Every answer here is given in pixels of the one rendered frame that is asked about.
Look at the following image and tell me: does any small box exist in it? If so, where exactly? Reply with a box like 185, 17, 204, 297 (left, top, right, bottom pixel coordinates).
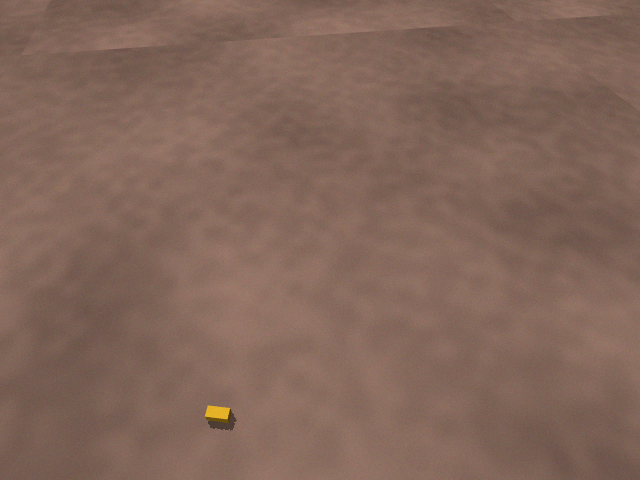
205, 405, 232, 423

